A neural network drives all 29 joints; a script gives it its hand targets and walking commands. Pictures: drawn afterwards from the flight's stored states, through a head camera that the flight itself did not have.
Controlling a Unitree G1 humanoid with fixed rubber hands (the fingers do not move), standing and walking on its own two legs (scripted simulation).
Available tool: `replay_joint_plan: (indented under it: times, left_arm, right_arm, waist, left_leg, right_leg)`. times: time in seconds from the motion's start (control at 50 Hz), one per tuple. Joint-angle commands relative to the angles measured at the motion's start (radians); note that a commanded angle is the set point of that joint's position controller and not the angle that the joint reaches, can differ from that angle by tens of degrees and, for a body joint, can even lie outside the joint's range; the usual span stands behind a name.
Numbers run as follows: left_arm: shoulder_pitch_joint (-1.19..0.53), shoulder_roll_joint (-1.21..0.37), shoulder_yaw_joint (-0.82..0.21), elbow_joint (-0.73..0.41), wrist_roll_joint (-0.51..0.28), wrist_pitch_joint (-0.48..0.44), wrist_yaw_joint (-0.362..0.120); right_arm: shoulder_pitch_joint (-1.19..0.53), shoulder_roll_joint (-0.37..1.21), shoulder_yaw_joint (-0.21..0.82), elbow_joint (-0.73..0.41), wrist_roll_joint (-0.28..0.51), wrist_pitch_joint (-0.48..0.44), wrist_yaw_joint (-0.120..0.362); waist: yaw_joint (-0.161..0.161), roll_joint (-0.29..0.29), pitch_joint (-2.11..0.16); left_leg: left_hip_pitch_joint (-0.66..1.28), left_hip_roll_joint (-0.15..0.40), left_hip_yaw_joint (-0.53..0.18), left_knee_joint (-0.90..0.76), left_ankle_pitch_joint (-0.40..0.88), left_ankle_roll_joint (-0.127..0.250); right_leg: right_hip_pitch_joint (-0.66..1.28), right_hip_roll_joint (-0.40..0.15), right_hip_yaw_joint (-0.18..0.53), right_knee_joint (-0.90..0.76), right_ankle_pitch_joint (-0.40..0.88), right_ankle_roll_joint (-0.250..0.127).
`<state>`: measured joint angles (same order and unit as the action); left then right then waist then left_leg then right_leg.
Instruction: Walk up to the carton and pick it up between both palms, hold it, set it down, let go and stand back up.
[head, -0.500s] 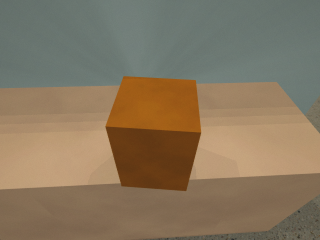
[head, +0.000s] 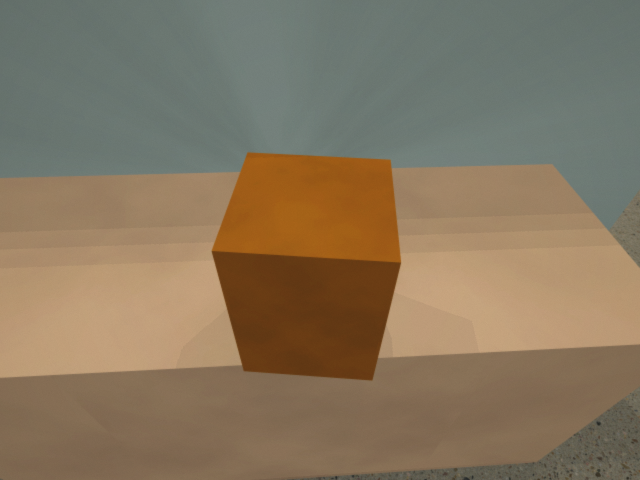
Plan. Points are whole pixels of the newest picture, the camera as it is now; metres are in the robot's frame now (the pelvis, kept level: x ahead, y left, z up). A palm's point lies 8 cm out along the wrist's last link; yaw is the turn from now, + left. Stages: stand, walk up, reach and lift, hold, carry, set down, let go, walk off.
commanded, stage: stand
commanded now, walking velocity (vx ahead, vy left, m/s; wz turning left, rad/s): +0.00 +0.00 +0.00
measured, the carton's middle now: (312, 271) +0.42 +0.00 +0.04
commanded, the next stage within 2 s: none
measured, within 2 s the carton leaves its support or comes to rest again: neither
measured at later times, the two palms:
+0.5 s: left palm out of the picture +0.08 +0.31 -0.09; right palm out of the picture +0.08 -0.30 -0.11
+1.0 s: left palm out of the picture +0.08 +0.31 -0.09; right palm out of the picture +0.08 -0.30 -0.11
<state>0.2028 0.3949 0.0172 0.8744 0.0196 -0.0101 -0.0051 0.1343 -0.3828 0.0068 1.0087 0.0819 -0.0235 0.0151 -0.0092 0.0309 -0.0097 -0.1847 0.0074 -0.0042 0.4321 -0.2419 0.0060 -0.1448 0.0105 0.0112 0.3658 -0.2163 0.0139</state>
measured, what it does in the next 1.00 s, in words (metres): stands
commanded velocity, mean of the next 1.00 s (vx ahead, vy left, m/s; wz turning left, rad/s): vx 0.00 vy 0.00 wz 0.00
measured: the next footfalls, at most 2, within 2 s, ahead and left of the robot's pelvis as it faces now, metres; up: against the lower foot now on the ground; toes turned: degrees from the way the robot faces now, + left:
none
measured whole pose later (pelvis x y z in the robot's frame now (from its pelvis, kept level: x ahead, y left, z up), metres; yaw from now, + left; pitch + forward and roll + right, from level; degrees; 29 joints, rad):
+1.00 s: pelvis -0.02 +0.00 +0.00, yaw +0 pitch -2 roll -1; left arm 0.20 0.39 0.02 0.90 0.02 -0.01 -0.01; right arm 0.13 -0.38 0.01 1.03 0.08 -0.03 0.02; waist -0.01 0.03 -0.01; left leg -0.18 0.01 0.00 0.43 -0.22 0.01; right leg -0.14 0.01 0.01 0.37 -0.20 0.01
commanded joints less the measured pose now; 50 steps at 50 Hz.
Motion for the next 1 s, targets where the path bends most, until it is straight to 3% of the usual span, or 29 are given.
replay_joint_plan:
  times: [0.0,0.04,0.1,0.12,0.14,0.16,0.18,0.2,0.22,0.24,0.26,0.28,0.3,0.32,0.34,0.36,0.38,0.4,0.44,0.5,0.54,0.66,0.68,0.74,0.8,0.86,0.92,0.94,0.98]
  left_arm:
    - [-0.037,0.175,0.029,0.011,-0.016,-0.025,0.008]
    - [-0.036,0.188,0.04,0.015,-0.013,-0.027,0.012]
    - [-0.034,0.166,0.032,0.026,-0.016,-0.028,0.013]
    - [-0.07,0.172,0.031,0.016,-0.011,-0.031,0.016]
    - [-0.057,0.182,0.039,0.014,-0.008,-0.027,0.015]
    - [-0.041,0.179,0.035,0.017,-0.014,-0.028,0.013]
    - [-0.055,0.183,0.036,0.012,-0.009,-0.025,0.01]
    - [-0.062,0.173,0.035,0.018,-0.015,-0.025,0.012]
    - [-0.041,0.175,0.031,0.023,-0.016,-0.029,0.008]
    - [-0.042,0.163,0.025,0.024,-0.014,-0.029,0.008]
    - [-0.064,0.164,0.033,0.018,-0.01,-0.031,0.011]
    - [-0.052,0.153,0.027,0.015,-0.014,-0.025,0.005]
    - [-0.064,0.179,0.032,0.019,-0.008,-0.027,0.005]
    - [-0.056,0.18,0.04,0.028,-0.004,-0.027,0.009]
    - [-0.039,0.183,0.037,0.037,-0.007,-0.025,0.011]
    - [-0.04,0.189,0.034,0.031,-0.009,-0.028,0.006]
    - [-0.052,0.176,0.04,0.032,-0.013,-0.028,0.009]
    - [-0.061,0.178,0.032,0.031,-0.01,-0.029,0.007]
    - [-0.043,0.159,0.032,0.031,-0.018,-0.033,0.006]
    - [-0.061,0.18,0.034,0.036,-0.012,-0.029,0.007]
    - [-0.043,0.174,0.033,0.041,-0.012,-0.029,0.006]
    - [-0.048,0.182,0.035,0.046,-0.015,-0.032,0.008]
    - [-0.056,0.171,0.029,0.044,-0.017,-0.031,0.006]
    - [-0.053,0.175,0.031,0.039,-0.013,-0.029,0.012]
    - [-0.055,0.17,0.036,0.04,-0.019,-0.026,0.008]
    - [-0.063,0.178,0.038,0.046,-0.008,-0.028,0.01]
    - [-0.066,0.17,0.033,0.046,-0.007,-0.031,0.012]
    - [-0.069,0.179,0.031,0.037,-0.014,-0.029,0.01]
    - [-0.057,0.187,0.037,0.048,-0.009,-0.029,0.007]
  right_arm:
    - [-0.042,-0.206,-0.031,-0.018,-0.11,-0.021,-0.021]
    - [-0.025,-0.205,-0.041,-0.021,-0.105,-0.021,-0.021]
    - [-0.014,-0.207,-0.043,-0.017,-0.107,-0.014,-0.023]
    - [-0.043,-0.193,-0.037,-0.017,-0.105,-0.016,-0.019]
    - [-0.047,-0.196,-0.044,-0.024,-0.109,-0.016,-0.019]
    - [-0.034,-0.209,-0.039,-0.017,-0.107,-0.013,-0.021]
    - [-0.06,-0.195,-0.037,-0.015,-0.107,-0.017,-0.02]
    - [-0.048,-0.212,-0.041,-0.016,-0.106,-0.014,-0.018]
    - [-0.032,-0.189,-0.033,-0.016,-0.104,-0.016,-0.017]
    - [-0.05,-0.196,-0.034,-0.02,-0.11,-0.018,-0.019]
    - [-0.041,-0.197,-0.036,-0.021,-0.108,-0.021,-0.018]
    - [-0.054,-0.212,-0.041,-0.01,-0.116,-0.023,-0.025]
    - [-0.056,-0.184,-0.036,-0.014,-0.112,-0.021,-0.02]
    - [-0.046,-0.186,-0.036,-0.008,-0.108,-0.02,-0.018]
    - [-0.046,-0.191,-0.041,-0.007,-0.104,-0.02,-0.017]
    - [-0.031,-0.193,-0.038,-0.008,-0.106,-0.017,-0.017]
    - [-0.05,-0.213,-0.042,-0.013,-0.109,-0.018,-0.019]
    - [-0.046,-0.209,-0.042,-0.014,-0.113,-0.019,-0.017]
    - [-0.027,-0.206,-0.042,-0.007,-0.114,-0.018,-0.019]
    - [-0.049,-0.197,-0.04,-0.008,-0.111,-0.013,-0.017]
    - [-0.051,-0.202,-0.038,-0.009,-0.109,-0.016,-0.012]
    - [-0.054,-0.214,-0.045,0.0,-0.11,-0.018,-0.015]
    - [-0.065,-0.192,-0.038,-0.011,-0.108,-0.022,-0.016]
    - [-0.043,-0.198,-0.04,0.0,-0.111,-0.023,-0.016]
    - [-0.037,-0.224,-0.043,0.006,-0.107,-0.017,-0.015]
    - [-0.052,-0.195,-0.036,-0.003,-0.107,-0.022,-0.017]
    - [-0.059,-0.184,-0.035,-0.008,-0.107,-0.017,-0.015]
    - [-0.059,-0.181,-0.03,-0.006,-0.11,-0.022,-0.014]
    - [-0.079,-0.186,-0.036,-0.006,-0.106,-0.018,-0.017]
  waist:
    - [0.009,0.01,-0.055]
    - [0.004,0.034,-0.084]
    - [0.003,-0.01,-0.074]
    - [-0.007,-0.049,-0.035]
    - [0.003,0.003,-0.06]
    - [0.011,0.023,-0.024]
    - [0.011,-0.022,-0.017]
    - [0.011,0.03,-0.03]
    - [0.001,-0.025,-0.069]
    - [0.012,0.007,-0.026]
    - [0.003,-0.018,-0.024]
    - [0.023,-0.012,-0.028]
    - [0.008,-0.012,0.003]
    - [0.002,0.028,-0.024]
    - [0.005,-0.023,-0.013]
    - [-0.004,0.003,-0.011]
    - [0.008,-0.029,-0.023]
    - [-0.004,-0.019,-0.016]
    - [0.01,-0.008,-0.041]
    - [-0.004,0.018,-0.011]
    - [0.009,-0.019,0.022]
    - [0.014,-0.018,-0.015]
    - [0.0,0.003,-0.007]
    - [0.002,-0.034,-0.026]
    - [0.003,0.018,-0.011]
    - [-0.002,-0.039,-0.034]
    - [-0.002,0.023,-0.008]
    - [0.007,-0.017,0.005]
    - [0.007,0.002,-0.013]
  left_leg:
    - [0.075,0.128,-0.108,-0.087,0.299,0.033]
    - [0.086,0.127,-0.089,-0.077,0.307,0.027]
    - [0.086,0.126,-0.09,-0.076,0.314,0.038]
    - [0.07,0.129,-0.1,-0.093,0.316,0.025]
    - [0.083,0.123,-0.084,-0.086,0.289,0.028]
    - [0.065,0.125,-0.086,-0.096,0.265,0.025]
    - [0.06,0.126,-0.096,-0.098,0.246,0.025]
    - [0.047,0.124,-0.102,-0.107,0.214,0.025]
    - [0.052,0.132,-0.105,-0.117,0.193,0.025]
    - [0.036,0.121,-0.099,-0.118,0.192,0.029]
    - [0.044,0.121,-0.099,-0.126,0.204,0.023]
    - [0.034,0.127,-0.101,-0.118,0.18,0.035]
    - [0.033,0.121,-0.104,-0.131,0.171,0.027]
    - [0.05,0.123,-0.098,-0.113,0.181,0.028]
    - [0.048,0.123,-0.109,-0.122,0.153,0.026]
    - [0.045,0.127,-0.108,-0.12,0.183,0.029]
    - [0.058,0.131,-0.108,-0.113,0.191,0.032]
    - [0.056,0.128,-0.107,-0.124,0.183,0.029]
    - [0.061,0.125,-0.103,-0.102,0.218,0.031]
    - [0.03,0.124,-0.104,-0.122,0.158,0.033]
    - [0.017,0.124,-0.118,-0.141,0.148,0.028]
    - [0.048,0.129,-0.118,-0.123,0.184,0.038]
    - [0.05,0.127,-0.112,-0.126,0.19,0.031]
    - [0.069,0.127,-0.113,-0.115,0.233,0.029]
    - [0.057,0.125,-0.093,-0.11,0.226,0.026]
    - [0.06,0.127,-0.104,-0.107,0.208,0.023]
    - [0.058,0.128,-0.094,-0.122,0.175,0.029]
    - [0.034,0.122,-0.104,-0.14,0.168,0.024]
    - [0.05,0.131,-0.107,-0.13,0.2,0.03]
  right_leg:
    - [0.055,-0.13,0.081,-0.026,0.224,-0.061]
    - [0.074,-0.136,0.081,-0.025,0.269,-0.055]
    - [0.06,-0.13,0.082,-0.028,0.258,-0.059]
    - [0.036,-0.137,0.07,-0.015,0.245,-0.061]
    - [0.053,-0.125,0.074,-0.026,0.211,-0.051]
    - [0.038,-0.134,0.082,-0.034,0.189,-0.054]
    - [0.018,-0.124,0.067,-0.035,0.185,-0.052]
    - [0.041,-0.128,0.08,-0.045,0.162,-0.055]
    - [0.068,-0.128,0.067,-0.034,0.161,-0.057]
    - [0.057,-0.125,0.074,-0.049,0.154,-0.051]
    - [0.037,-0.125,0.086,-0.037,0.138,-0.052]
    - [0.048,-0.123,0.087,-0.044,0.141,-0.052]
    - [0.007,-0.126,0.08,-0.039,0.118,-0.051]
    - [0.034,-0.126,0.088,-0.05,0.14,-0.052]
    - [0.029,-0.122,0.085,-0.06,0.138,-0.05]
    - [0.025,-0.128,0.085,-0.05,0.129,-0.058]
    - [0.021,-0.125,0.088,-0.051,0.137,-0.055]
    - [0.014,-0.135,0.078,-0.049,0.138,-0.054]
    - [0.034,-0.131,0.085,-0.047,0.163,-0.053]
    - [0.032,-0.129,0.076,-0.048,0.128,-0.056]
    - [0.014,-0.125,0.073,-0.051,0.085,-0.052]
    - [0.022,-0.13,0.097,-0.059,0.131,-0.055]
    - [0.012,-0.137,0.087,-0.043,0.149,-0.056]
    - [0.031,-0.129,0.078,-0.044,0.175,-0.051]
    - [0.024,-0.13,0.088,-0.041,0.16,-0.052]
    - [0.034,-0.125,0.075,-0.051,0.177,-0.043]
    - [0.017,-0.133,0.09,-0.052,0.143,-0.059]
    - [0.029,-0.126,0.082,-0.061,0.126,-0.054]
    - [0.033,-0.131,0.092,-0.059,0.137,-0.056]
